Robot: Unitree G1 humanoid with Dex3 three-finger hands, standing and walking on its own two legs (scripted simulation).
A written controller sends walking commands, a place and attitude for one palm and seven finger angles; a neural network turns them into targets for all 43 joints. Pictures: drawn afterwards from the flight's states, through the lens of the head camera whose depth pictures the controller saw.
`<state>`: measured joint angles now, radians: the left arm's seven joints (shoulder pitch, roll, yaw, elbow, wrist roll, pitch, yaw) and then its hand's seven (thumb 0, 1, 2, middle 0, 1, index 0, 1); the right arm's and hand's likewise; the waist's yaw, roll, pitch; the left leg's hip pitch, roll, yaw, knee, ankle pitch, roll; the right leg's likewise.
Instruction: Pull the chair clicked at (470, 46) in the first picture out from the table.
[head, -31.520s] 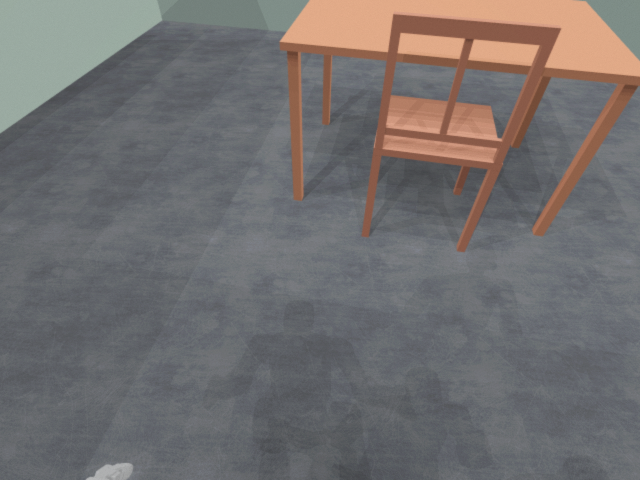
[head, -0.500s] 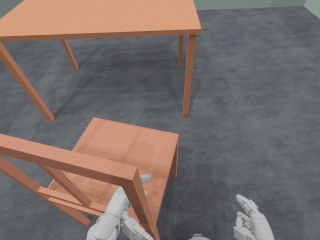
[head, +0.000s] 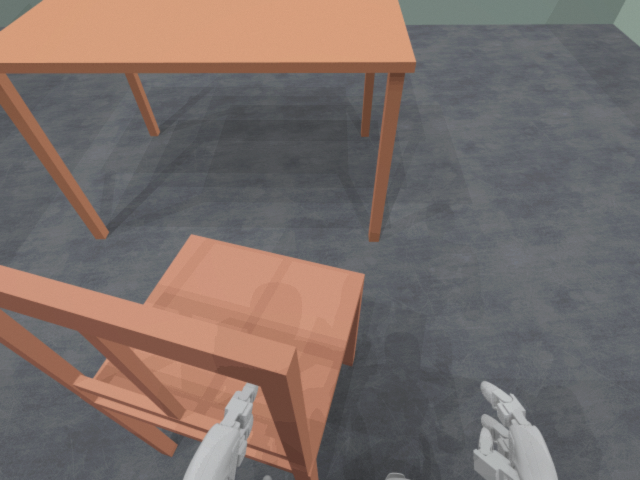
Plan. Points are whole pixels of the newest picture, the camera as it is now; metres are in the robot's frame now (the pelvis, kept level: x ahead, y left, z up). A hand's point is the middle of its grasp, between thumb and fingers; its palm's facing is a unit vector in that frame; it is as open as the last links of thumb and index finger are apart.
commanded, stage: draw the fingers out of the gap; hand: left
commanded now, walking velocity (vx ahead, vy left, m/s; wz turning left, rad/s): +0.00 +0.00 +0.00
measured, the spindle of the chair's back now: (141, 377) +0.26 +0.24 -0.02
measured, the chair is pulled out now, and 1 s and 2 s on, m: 0.67 0.67 0.67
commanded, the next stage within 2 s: draw the hand back to the body in 0.50 s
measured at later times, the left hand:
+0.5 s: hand out of the picture +0.09 +0.08 -0.01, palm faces -0.23 -0.97 -0.07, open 17.0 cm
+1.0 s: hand out of the picture +0.12 +0.11 +0.07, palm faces -0.03 -1.00 -0.06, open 16.4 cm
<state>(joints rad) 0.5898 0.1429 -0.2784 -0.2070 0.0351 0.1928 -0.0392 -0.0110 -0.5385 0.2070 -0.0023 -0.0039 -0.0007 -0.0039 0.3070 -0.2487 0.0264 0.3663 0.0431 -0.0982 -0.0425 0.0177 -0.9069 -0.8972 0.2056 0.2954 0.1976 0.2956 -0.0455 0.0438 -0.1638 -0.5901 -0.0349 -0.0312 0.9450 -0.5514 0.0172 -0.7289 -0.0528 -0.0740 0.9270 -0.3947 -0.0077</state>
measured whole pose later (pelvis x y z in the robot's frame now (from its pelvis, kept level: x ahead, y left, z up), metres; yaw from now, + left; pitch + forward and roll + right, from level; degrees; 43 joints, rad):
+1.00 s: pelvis -0.03 +0.01 -0.04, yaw -1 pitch +12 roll -1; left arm 0.84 0.12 -0.15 -0.56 -0.02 -0.30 -0.05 -0.03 -0.33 0.32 0.00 0.00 0.00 0.00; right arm 0.27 -0.19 0.00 0.38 0.04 -0.16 0.01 0.02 -0.90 -0.90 0.21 0.30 0.20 0.30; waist 0.02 0.03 -0.17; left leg -0.78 -0.03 -0.02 1.19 -0.63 0.02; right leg -0.91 -0.05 -0.06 1.13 -0.43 -0.01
